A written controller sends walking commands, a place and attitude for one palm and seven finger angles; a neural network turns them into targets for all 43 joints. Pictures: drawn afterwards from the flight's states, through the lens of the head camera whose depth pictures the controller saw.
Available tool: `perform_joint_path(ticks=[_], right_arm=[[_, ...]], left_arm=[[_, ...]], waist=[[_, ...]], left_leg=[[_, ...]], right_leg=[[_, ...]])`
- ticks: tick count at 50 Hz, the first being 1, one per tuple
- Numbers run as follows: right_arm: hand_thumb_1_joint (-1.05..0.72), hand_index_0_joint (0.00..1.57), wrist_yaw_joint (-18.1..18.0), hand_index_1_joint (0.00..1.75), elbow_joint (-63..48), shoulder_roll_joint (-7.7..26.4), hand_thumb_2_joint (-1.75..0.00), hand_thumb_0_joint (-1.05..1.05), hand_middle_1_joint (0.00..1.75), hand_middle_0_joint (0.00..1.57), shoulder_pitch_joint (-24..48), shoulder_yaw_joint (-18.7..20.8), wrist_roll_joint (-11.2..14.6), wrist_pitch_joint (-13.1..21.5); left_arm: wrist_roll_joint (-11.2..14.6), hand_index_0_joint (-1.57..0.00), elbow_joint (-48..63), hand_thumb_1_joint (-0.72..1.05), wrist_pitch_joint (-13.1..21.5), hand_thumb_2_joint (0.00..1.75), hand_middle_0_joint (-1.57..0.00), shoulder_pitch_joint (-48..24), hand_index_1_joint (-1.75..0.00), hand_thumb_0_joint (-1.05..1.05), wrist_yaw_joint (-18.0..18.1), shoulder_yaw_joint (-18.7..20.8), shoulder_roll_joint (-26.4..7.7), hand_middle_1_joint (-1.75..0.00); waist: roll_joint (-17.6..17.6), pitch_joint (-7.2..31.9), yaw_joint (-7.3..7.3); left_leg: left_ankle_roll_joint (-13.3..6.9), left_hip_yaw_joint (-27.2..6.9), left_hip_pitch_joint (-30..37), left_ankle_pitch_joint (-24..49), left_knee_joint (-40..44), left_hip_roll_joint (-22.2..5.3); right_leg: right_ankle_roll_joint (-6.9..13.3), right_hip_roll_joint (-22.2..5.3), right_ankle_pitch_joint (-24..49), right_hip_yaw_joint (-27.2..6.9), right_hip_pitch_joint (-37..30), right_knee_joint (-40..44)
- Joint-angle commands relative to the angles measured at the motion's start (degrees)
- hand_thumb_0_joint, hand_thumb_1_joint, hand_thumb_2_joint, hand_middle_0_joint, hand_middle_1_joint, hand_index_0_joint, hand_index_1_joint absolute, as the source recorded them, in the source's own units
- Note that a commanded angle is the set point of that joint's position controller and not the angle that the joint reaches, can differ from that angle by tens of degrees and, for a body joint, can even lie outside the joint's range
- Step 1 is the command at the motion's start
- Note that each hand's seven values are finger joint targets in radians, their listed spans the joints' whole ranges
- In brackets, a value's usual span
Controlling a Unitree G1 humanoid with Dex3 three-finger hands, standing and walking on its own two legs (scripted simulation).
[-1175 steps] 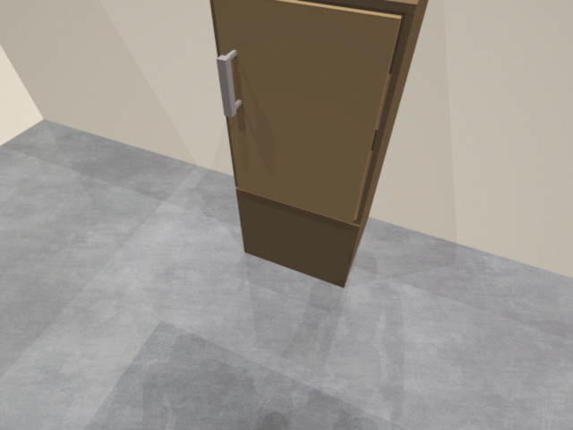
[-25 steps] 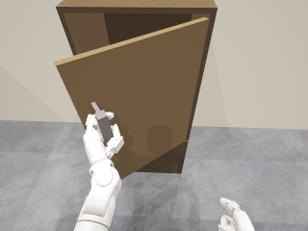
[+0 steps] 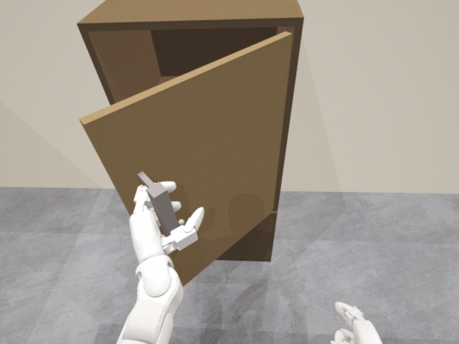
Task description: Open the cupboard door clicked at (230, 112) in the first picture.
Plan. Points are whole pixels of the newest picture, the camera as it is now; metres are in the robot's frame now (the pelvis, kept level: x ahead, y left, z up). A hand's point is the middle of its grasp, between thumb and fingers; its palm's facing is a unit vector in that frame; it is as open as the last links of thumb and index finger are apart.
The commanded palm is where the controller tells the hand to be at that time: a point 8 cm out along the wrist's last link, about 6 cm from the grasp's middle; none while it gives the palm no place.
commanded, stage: open thumb and fingers to let go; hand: left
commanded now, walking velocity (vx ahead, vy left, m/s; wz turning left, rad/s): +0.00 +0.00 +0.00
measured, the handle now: (159, 209) +0.33 +0.14 +0.08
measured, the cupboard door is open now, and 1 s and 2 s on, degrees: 45 46 46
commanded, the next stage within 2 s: slide the hand sideways off the handle in 0.48 s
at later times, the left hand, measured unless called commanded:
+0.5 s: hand (181, 223) +0.30 +0.10 +0.08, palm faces +0.36 -0.93 -0.01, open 14.5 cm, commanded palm +0.26 +0.14 +0.08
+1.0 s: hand (175, 242) +0.27 +0.10 +0.08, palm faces -0.09 -1.00 +0.01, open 16.1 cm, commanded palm +0.24 +0.17 +0.08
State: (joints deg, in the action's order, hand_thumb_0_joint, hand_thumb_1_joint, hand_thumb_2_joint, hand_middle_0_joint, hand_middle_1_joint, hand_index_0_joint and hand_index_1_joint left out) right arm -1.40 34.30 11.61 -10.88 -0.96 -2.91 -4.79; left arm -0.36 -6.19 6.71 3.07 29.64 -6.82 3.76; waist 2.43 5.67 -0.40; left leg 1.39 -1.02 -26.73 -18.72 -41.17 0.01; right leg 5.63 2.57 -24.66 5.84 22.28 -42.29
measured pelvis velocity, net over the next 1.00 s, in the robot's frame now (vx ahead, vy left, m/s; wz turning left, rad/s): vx -0.01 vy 0.04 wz -0.04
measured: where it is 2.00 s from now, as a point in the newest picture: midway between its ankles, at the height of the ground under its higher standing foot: outside the picture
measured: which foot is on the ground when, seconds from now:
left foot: down 0.00-1.00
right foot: down 0.00-1.00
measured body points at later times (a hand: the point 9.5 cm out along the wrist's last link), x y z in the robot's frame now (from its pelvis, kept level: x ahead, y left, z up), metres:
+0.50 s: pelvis +0.00 +0.02 +0.00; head +0.00 +0.00 +0.45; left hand +0.28 +0.15 +0.08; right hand +0.17 -0.20 -0.10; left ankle +0.03 +0.14 -0.71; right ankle -0.03 -0.05 -0.71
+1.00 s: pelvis -0.01 +0.04 +0.00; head -0.01 +0.02 +0.45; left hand +0.27 +0.16 +0.08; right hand +0.15 -0.19 -0.09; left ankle +0.02 +0.14 -0.71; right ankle -0.03 -0.05 -0.71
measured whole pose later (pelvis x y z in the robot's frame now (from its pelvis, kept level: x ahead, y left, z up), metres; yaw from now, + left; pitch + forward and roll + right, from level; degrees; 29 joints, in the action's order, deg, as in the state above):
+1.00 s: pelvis -0.01 +0.04 +0.00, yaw -2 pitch +4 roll +0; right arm -0.5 30.2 12.3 -13.9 -2.8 0.3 1.0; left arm 5.8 -3.8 11.2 6.6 4.1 -8.4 -3.8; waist 2.1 4.5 -0.7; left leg -1.4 1.9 -28.0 -19.6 -43.7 0.6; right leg 3.0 1.7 -24.2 3.1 24.0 -44.3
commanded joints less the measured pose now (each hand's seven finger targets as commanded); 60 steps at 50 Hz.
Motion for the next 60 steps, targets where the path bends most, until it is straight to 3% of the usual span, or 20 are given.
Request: perform_joint_path(ticks=[1,3,5,9,11,18,23,29,30,31,32,35,36,39,41,46,50,54,55,60], right_arm=[[-0.90,0.20,0.1,0.30,-9.7,4.3,-0.90,0.00,0.30,0.20,7.0,1.6,0.2,3.1],[-0.90,0.20,0.2,0.30,-9.9,4.3,-0.90,0.00,0.30,0.20,6.8,1.7,0.3,3.0],[-0.90,0.20,0.2,0.30,-9.7,4.4,-0.90,0.00,0.30,0.20,6.5,1.8,0.2,3.1],[-0.90,0.20,0.3,0.30,-10.1,4.2,-0.90,0.00,0.30,0.20,6.7,1.7,0.3,2.9],[-0.90,0.20,0.2,0.30,-10.1,4.4,-0.90,0.00,0.30,0.20,6.7,1.6,0.2,2.9],[-0.90,0.20,0.2,0.30,-10.4,4.2,-0.90,0.00,0.30,0.20,6.4,1.6,0.1,2.3],[-0.90,0.20,0.2,0.30,-10.6,4.2,-0.90,0.00,0.30,0.20,7.0,1.5,0.2,2.1],[-0.90,0.20,0.4,0.30,-10.1,4.1,-0.90,0.00,0.30,0.20,7.5,1.5,0.2,2.3],[-0.90,0.20,0.9,0.30,-8.6,6.1,-0.90,0.00,0.30,0.20,4.6,1.0,0.1,2.2],[-0.90,0.20,0.4,0.30,-10.0,5.8,-0.90,0.00,0.30,0.20,3.5,1.8,1.0,2.3],[-0.90,0.20,-0.1,0.30,-10.6,5.9,-0.90,0.00,0.30,0.20,3.6,1.7,1.2,2.6],[-0.90,0.20,-0.9,0.30,-11.9,6.1,-0.90,0.00,0.30,0.20,3.7,0.5,3.2,4.6],[-0.90,0.20,-1.3,0.30,-12.3,5.9,-0.90,0.00,0.30,0.20,4.5,0.3,3.7,5.6],[-0.90,0.20,-1.4,0.30,-12.5,6.3,-0.90,0.00,0.30,0.20,5.4,0.0,4.4,7.7],[-0.90,0.20,-0.7,0.30,-12.5,6.2,-0.90,0.00,0.30,0.20,5.1,0.1,4.2,8.7],[-0.90,0.20,0.9,0.30,-13.9,6.4,-0.90,0.00,0.30,0.20,4.0,0.6,3.5,9.2],[-0.90,0.20,0.9,0.30,-14.6,6.5,-0.90,0.00,0.30,0.20,4.3,0.6,3.4,9.0],[-0.90,0.20,0.9,0.30,-15.3,6.1,-0.90,0.00,0.30,0.20,4.2,0.6,3.4,9.4],[-0.90,0.20,0.9,0.30,-15.3,6.3,-0.90,0.00,0.30,0.20,3.9,0.6,3.4,9.5],[-0.90,0.20,0.7,0.30,-15.7,6.4,-0.90,0.00,0.30,0.20,3.5,0.8,3.6,10.3]], left_arm=[[-1.4,-0.31,12.8,-0.36,4.2,0.36,-0.31,-11.9,-1.22,0.00,0.1,-0.3,0.1,-1.22],[-1.8,-0.30,14.0,-0.50,4.4,0.30,-0.30,-12.3,-1.20,0.00,0.3,-0.7,0.2,-1.20],[-2.0,-0.30,13.4,-0.50,4.4,0.30,-0.30,-12.3,-1.20,0.00,0.6,0.0,-0.6,-1.20],[-2.6,-0.27,14.9,-0.50,4.3,0.30,-0.27,-12.5,-1.00,0.00,1.1,-1.9,1.1,-1.00],[-2.6,-0.25,13.7,-0.50,3.8,0.30,-0.25,-13.2,-0.90,0.00,1.4,-2.4,1.6,-0.90],[-2.9,-0.19,14.3,-0.50,2.9,0.30,-0.19,-12.6,-0.55,0.00,2.3,-1.5,1.0,-0.55],[-3.2,-0.15,14.4,-0.50,2.0,0.30,-0.15,-13.5,-0.30,0.00,2.9,-3.1,2.7,-0.30],[-4.1,-0.15,13.8,-0.50,1.3,0.30,-0.15,-17.4,-0.30,0.00,4.1,-4.3,3.8,-0.30],[-8.1,-0.15,11.5,-0.50,4.0,0.30,-0.15,-16.2,-0.30,0.00,-7.3,-14.1,-0.8,-0.30],[-5.8,-0.15,16.2,-0.50,6.7,0.30,-0.15,-19.0,-0.30,0.00,-13.4,-8.2,-6.4,-0.30],[-4.7,-0.15,17.0,-0.50,8.1,0.30,-0.15,-18.1,-0.30,0.00,-18.3,-7.8,-8.0,-0.30],[3.0,-0.15,14.9,-0.50,9.4,0.30,-0.15,-19.3,-0.30,0.00,-30.7,-10.2,-5.9,-0.30],[6.4,-0.15,13.3,-0.50,9.0,0.30,-0.15,-18.7,-0.30,0.00,-32.1,-8.3,-5.3,-0.30],[10.5,-0.15,11.2,-0.50,8.0,0.30,-0.15,-16.1,-0.30,0.00,-30.7,-3.1,-5.9,-0.30],[9.5,-0.15,11.5,-0.50,7.9,0.30,-0.15,-14.7,-0.30,0.00,-28.0,-2.0,-6.4,-0.30],[6.2,-0.15,14.1,-0.50,8.6,0.30,-0.15,-5.6,-0.30,0.00,-24.7,1.2,-9.7,-0.30],[6.4,-0.15,17.3,-0.50,8.7,0.30,-0.15,-2.1,-0.30,0.00,-25.0,4.7,-13.0,-0.30],[7.1,-0.15,21.6,-0.50,9.2,0.30,-0.15,2.3,-0.30,0.00,-25.8,4.6,-12.4,-0.30],[7.3,-0.15,22.1,-0.50,9.2,0.30,-0.15,4.0,-0.30,0.00,-26.1,5.4,-13.1,-0.30],[8.2,-0.15,26.4,-0.50,9.9,0.30,-0.15,8.7,-0.30,0.00,-27.9,4.8,-12.8,-0.30]], waist=[[-8.3,9.3,0.13],[-7.0,9.9,0.24],[-9.1,9.6,-0.04],[-6.2,10.2,0.08],[-8.1,9.2,-0.36],[-6.5,11.5,0.50],[-6.7,9.4,-0.14],[-5.0,10.3,-0.48],[-9.2,6.3,-4.71],[-6.1,11.2,-2.70],[-3.3,13.4,-2.02],[-2.9,10.6,-3.56],[-3.9,8.7,-2.89],[-5.3,6.7,-1.02],[-3.1,7.2,-0.13],[-6.1,8.2,1.48],[-4.9,7.0,1.86],[-2.2,6.9,1.71],[-3.9,7.3,1.53],[-2.4,6.0,0.72]], left_leg=[[-2.8,-0.3,4.2,8.4,0.6,1.2],[-2.7,-0.2,4.4,8.4,0.5,1.3],[-2.8,-0.4,4.1,8.5,0.3,1.2],[-2.8,-0.1,5.1,9.0,0.2,1.2],[-2.9,-0.3,4.7,8.1,0.2,1.0],[-2.8,-0.2,5.5,10.2,0.2,0.9],[-2.7,-0.5,5.6,9.3,0.1,0.6],[-2.7,-0.9,5.9,8.5,-0.4,0.4],[-3.5,-1.3,5.9,9.7,-0.1,0.8],[-3.7,-0.9,7.0,10.9,-0.1,0.6],[-3.9,-0.4,8.8,12.0,-0.3,0.8],[-3.9,-1.3,9.7,8.9,0.4,0.7],[-3.7,-1.5,8.8,6.7,0.7,0.7],[-3.1,-2.0,7.0,1.9,2.4,0.7],[-3.0,-2.0,7.7,2.1,3.0,0.7],[-3.1,-0.9,6.6,5.1,3.3,0.2],[-3.3,0.1,5.2,5.2,3.0,0.4],[-3.2,0.6,5.9,6.1,2.5,0.4],[-3.2,0.3,5.6,6.8,2.5,0.3],[-3.2,0.1,5.2,7.2,1.4,0.4]], right_leg=[[-6.8,-6.2,26.4,-9.9,-3.3,9.4],[-6.5,-6.0,25.7,-9.5,-2.9,8.9],[-6.6,-5.9,25.6,-9.6,-2.9,9.1],[-6.0,-5.4,24.8,-8.4,-1.8,8.1],[-6.0,-5.2,22.5,-7.8,-0.7,8.2],[-5.5,-4.5,24.7,-6.8,-1.5,6.7],[-4.9,-3.7,19.9,-5.7,1.0,6.7],[-4.2,-3.1,15.3,-5.0,3.3,5.8],[-4.6,-3.0,19.3,-6.1,5.2,4.9],[-4.3,-3.2,21.7,-6.6,3.0,4.2],[-4.1,-3.3,23.7,-7.0,1.6,4.1],[-3.9,-2.7,19.4,-6.0,3.1,5.4],[-4.1,-2.3,16.8,-5.6,3.8,6.3],[-4.2,-1.9,9.0,-4.8,4.6,7.9],[-4.0,-1.9,8.2,-4.2,4.8,7.2],[-3.9,-1.7,11.6,-4.3,2.3,6.1],[-4.0,-1.8,12.5,-5.3,1.1,6.7],[-4.1,-1.5,14.3,-5.2,1.5,6.1],[-4.0,-1.4,14.8,-5.0,0.8,5.9],[-4.2,-1.2,15.9,-5.0,2.3,5.1]])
